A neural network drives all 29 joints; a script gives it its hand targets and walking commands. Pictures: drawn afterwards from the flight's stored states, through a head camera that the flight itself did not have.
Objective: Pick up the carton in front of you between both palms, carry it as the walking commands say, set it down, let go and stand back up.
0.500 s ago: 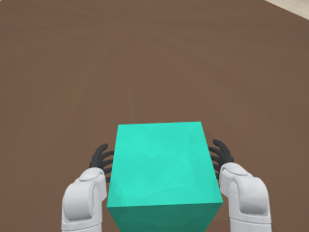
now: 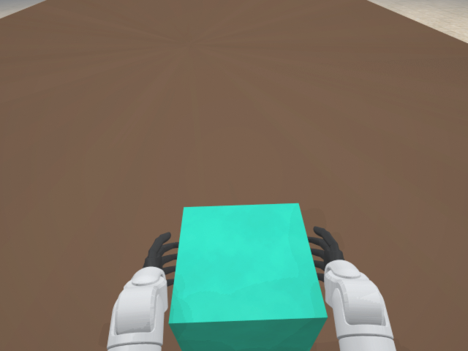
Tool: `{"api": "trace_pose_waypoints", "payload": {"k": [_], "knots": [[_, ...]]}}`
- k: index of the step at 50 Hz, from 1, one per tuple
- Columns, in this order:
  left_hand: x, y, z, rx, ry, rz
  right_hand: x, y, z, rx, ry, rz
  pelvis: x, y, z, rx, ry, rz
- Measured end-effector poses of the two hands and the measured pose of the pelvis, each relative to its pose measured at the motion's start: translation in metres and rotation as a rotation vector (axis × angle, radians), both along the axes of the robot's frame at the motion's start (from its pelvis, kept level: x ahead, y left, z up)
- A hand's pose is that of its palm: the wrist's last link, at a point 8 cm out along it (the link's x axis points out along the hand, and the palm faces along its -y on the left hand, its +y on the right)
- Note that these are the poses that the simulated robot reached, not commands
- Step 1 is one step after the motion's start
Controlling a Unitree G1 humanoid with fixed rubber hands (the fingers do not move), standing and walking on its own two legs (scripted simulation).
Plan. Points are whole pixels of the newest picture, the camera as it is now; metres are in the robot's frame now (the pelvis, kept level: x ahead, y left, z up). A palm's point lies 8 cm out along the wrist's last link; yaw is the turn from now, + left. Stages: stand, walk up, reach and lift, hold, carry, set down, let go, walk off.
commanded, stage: carry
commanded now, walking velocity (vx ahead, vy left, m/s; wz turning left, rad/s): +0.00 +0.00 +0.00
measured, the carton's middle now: (243, 289) +0.28 +0.00 -0.03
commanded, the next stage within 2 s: hold in 0.48 s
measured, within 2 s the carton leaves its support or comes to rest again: neither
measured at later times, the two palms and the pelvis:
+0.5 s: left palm (155, 280) +0.27 +0.15 +0.04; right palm (332, 273) +0.27 -0.15 +0.04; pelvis -0.02 +0.00 +0.00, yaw +0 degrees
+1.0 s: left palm (146, 309) +0.21 +0.15 +0.05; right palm (338, 288) +0.24 -0.15 +0.05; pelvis -0.06 -0.02 +0.01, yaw +5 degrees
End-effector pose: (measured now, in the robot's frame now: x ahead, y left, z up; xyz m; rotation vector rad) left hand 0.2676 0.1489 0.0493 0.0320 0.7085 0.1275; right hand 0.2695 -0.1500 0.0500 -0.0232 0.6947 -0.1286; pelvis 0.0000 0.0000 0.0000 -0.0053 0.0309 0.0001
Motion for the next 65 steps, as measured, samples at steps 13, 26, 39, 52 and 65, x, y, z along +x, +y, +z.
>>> {"api": "trace_pose_waypoints", "payload": {"k": [13, 26, 39, 52, 65], "knots": [[0.007, -0.001, -0.011, 0.010, -0.051, -0.010, 0.006, -0.001, -0.012, -0.012, -0.051, 0.006, -0.019, -0.001, 0.001, 0.005, 0.003, 0.000], [-0.004, 0.000, -0.008, 0.015, -0.043, -0.014, -0.005, 0.000, -0.009, -0.006, -0.043, 0.002, -0.021, 0.001, 0.003, -0.006, -0.036, -0.003], [-0.043, 0.017, -0.004, 0.018, -0.047, 0.071, -0.018, 0.019, -0.003, -0.015, -0.048, 0.097, -0.043, -0.006, 0.009, 0.008, -0.152, 0.073], [-0.057, -0.003, 0.004, 0.027, -0.054, 0.066, -0.034, -0.002, 0.001, -0.001, -0.055, 0.089, -0.064, -0.025, 0.006, 0.017, -0.196, 0.090], [-0.057, -0.012, 0.011, 0.024, -0.061, 0.102, -0.023, -0.010, 0.007, 0.021, -0.062, 0.117, -0.061, -0.044, 0.006, 0.019, -0.210, 0.117]]}}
